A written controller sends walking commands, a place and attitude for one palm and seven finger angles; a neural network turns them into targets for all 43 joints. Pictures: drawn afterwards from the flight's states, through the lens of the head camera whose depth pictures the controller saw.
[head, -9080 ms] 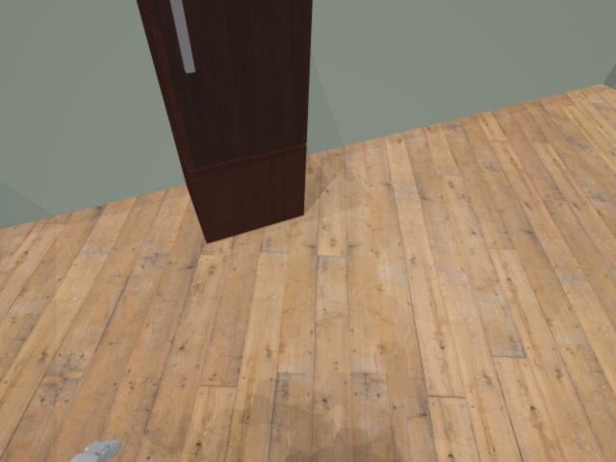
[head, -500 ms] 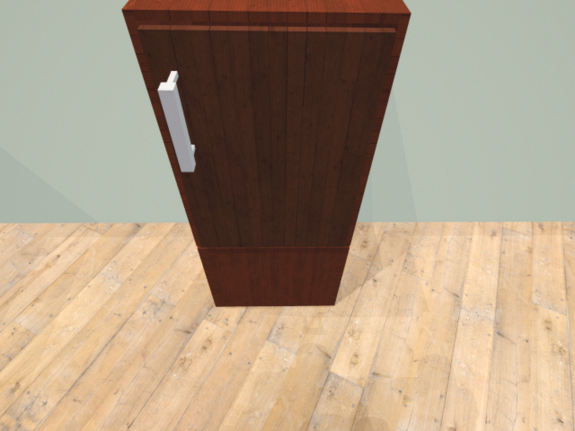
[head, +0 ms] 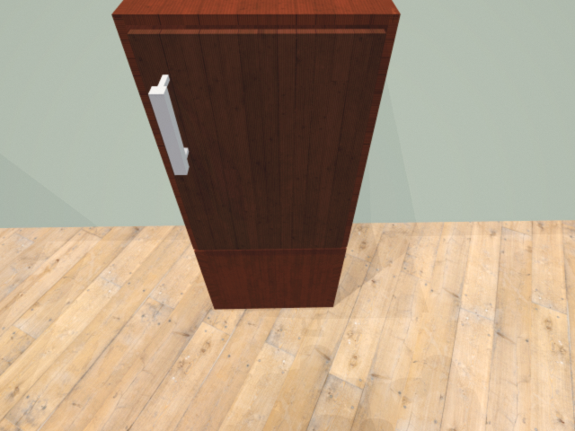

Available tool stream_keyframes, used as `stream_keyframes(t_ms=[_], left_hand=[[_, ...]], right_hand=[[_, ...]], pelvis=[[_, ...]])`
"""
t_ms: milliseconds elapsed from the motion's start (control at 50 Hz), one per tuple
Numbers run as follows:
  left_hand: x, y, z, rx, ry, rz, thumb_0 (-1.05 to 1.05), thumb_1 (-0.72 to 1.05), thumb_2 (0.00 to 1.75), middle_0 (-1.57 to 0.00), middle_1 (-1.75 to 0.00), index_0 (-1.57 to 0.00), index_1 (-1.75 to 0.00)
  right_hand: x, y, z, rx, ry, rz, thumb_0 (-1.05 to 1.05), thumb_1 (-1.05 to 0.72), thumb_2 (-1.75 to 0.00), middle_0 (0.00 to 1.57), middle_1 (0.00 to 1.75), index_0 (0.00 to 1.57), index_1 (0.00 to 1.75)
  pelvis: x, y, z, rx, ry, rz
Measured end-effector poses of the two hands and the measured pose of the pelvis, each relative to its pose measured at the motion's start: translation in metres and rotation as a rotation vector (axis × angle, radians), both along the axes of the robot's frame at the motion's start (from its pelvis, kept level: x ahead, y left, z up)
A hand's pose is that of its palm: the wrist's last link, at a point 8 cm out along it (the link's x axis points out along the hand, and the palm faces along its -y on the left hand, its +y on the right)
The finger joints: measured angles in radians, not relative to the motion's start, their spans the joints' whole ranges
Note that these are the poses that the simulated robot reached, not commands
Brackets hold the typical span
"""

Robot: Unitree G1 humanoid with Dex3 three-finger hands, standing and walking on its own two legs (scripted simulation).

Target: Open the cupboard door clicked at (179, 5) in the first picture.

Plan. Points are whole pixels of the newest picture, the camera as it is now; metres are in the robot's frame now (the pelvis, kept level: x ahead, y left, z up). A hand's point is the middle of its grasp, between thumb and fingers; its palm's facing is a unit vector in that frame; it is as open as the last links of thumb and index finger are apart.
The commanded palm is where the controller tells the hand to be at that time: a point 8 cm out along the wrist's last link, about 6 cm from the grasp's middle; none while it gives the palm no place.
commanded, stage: shuffle to correct the standing spot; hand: left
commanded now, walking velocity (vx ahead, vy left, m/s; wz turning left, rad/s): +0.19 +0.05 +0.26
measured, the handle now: (173, 127) +0.59 +0.25 +0.09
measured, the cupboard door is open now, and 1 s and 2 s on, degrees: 0 0 0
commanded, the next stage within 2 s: come to a stop and stand still in 0.24 s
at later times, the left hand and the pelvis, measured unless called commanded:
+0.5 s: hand out of the picture +0.10 +0.20 -0.18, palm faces +0.11 -0.98 -0.18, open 7.3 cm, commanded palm none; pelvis +0.08 +0.02 +0.00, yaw +5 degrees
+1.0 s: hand out of the picture +0.13 +0.20 -0.17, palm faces +0.15 -0.96 -0.24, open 7.3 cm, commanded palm none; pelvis +0.09 +0.00 -0.01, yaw +6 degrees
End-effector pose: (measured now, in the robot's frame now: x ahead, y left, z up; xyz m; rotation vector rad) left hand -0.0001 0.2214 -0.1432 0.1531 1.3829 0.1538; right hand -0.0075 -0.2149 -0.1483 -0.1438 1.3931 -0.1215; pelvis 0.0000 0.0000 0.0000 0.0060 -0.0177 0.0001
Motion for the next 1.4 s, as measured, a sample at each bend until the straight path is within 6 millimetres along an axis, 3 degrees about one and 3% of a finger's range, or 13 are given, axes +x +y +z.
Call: stream_keyframes(t_ms=[160, 320, 380, 540, 640, 720, 880, 940, 1000, 1080, 1180, 1280, 1400], left_hand=[[-0.005, -0.003, -0.01, -0.022, 0.001, 0.054, 0.0, 0.91, 0.89, -0.2, -0.3, -0.2, -0.3], [-0.013, 0.014, -0.025, -0.056, 0.092, 0.109, 0.0, 0.91, 0.89, -0.2, -0.3, -0.2, -0.3], [0.011, 0.021, -0.018, -0.055, 0.089, 0.093, 0.0, 0.91, 0.89, -0.2, -0.3, -0.2, -0.3], [0.116, 0.031, -0.002, -0.008, -0.084, 0.074, 0.01, 0.93, 0.9, -0.2, -0.3, -0.2, -0.3], [0.17, 0.023, 0.001, 0.026, -0.16, 0.031, 0.0, 0.92, 0.9, -0.2, -0.3, -0.2, -0.3], [0.186, 0.017, 0.001, 0.061, -0.21, 0.026, 0.0, 0.91, 0.89, -0.2, -0.3, -0.2, -0.3], [0.153, 0.012, 0.009, 0.068, -0.164, 0.071, 0.0, 0.92, 0.89, -0.2, -0.3, -0.2, -0.3], [0.136, 0.017, 0.008, 0.065, -0.157, 0.085, 0.0, 0.92, 0.89, -0.2, -0.3, -0.2, -0.3], [0.116, 0.026, 0.004, 0.059, -0.153, 0.103, 0.0, 0.91, 0.89, -0.2, -0.3, -0.2, -0.3], [0.087, 0.04, -0.009, 0.044, -0.129, 0.129, 0.0, 0.91, 0.89, -0.2, -0.3, -0.2, -0.3], [0.056, 0.047, -0.011, 0.021, -0.068, 0.158, 0.0, 0.91, 0.89, -0.2, -0.3, -0.2, -0.3], [0.03, 0.039, -0.004, 0.008, -0.027, 0.165, 0.0, 0.91, 0.89, -0.2, -0.3, -0.2, -0.3], [0.008, 0.016, 0.0, 0.005, 0.022, 0.135, 0.0, 0.91, 0.9, -0.2, -0.3, -0.2, -0.3]], right_hand=[[-0.001, -0.003, -0.005, -0.003, 0.058, 0.026, 0.01, -0.91, -0.9, 0.19, 0.3, 0.2, 0.3], [0.035, 0.009, 0.004, -0.058, 0.02, 0.048, 0.01, -0.91, -0.9, 0.19, 0.3, 0.2, 0.3], [0.036, 0.019, 0.01, -0.055, 0.025, 0.032, 0.0, -0.91, -0.9, 0.19, 0.3, 0.2, 0.3], [0.039, 0.041, 0.016, 0.003, 0.156, 0.04, 0.0, -0.91, -0.9, 0.2, 0.3, 0.2, 0.3], [0.065, 0.029, 0.0, 0.025, 0.17, 0.006, 0.01, -0.91, -0.9, 0.2, 0.3, 0.2, 0.3], [0.102, 0.005, -0.016, 0.015, 0.118, -0.006, 0.01, -0.91, -0.9, 0.2, 0.3, 0.2, 0.3], [0.192, -0.022, -0.001, -0.028, -0.109, 0.057, 0.01, -0.91, -0.9, 0.19, 0.3, 0.2, 0.3], [0.208, -0.021, 0.007, -0.036, -0.173, 0.092, 0.0, -0.91, -0.9, 0.19, 0.3, 0.2, 0.3], [0.212, -0.014, 0.012, -0.042, -0.21, 0.123, 0.0, -0.91, -0.9, 0.19, 0.3, 0.2, 0.3], [0.2, 0.002, 0.014, -0.052, -0.245, 0.138, 0.0, -0.91, -0.9, 0.19, 0.3, 0.2, 0.3], [0.153, 0.021, 0.018, -0.057, -0.181, 0.131, 0.0, -0.93, -0.9, 0.19, 0.3, 0.2, 0.3], [0.12, 0.022, 0.014, -0.048, -0.104, 0.128, 0.0, -0.94, -0.9, 0.2, 0.3, 0.2, 0.3], [0.092, 0.013, 0.0, -0.016, -0.067, 0.085, 0.01, -0.94, -0.9, 0.2, 0.3, 0.2, 0.3]], pelvis=[[0.011, -0.001, -0.009, -0.02, 0.011, 0.041], [0.041, 0.02, -0.014, -0.017, 0.024, 0.058], [0.054, 0.025, -0.007, -0.024, 0.029, 0.067], [0.085, 0.022, 0.003, -0.022, 0.039, 0.099], [0.107, 0.01, -0.006, -0.005, 0.031, 0.096], [0.117, 0.0, -0.015, 0.013, 0.015, 0.102], [0.106, -0.006, -0.005, 0.033, 0.004, 0.102], [0.098, -0.004, -0.004, 0.036, 0.005, 0.102], [0.088, 0.002, -0.006, 0.03, 0.005, 0.102], [0.076, 0.014, -0.013, 0.006, 0.004, 0.099], [0.064, 0.023, -0.006, 0.004, -0.008, 0.107], [0.053, 0.026, -0.001, 0.012, 0.012, 0.103], [0.04, 0.018, -0.003, 0.02, 0.025, 0.091]])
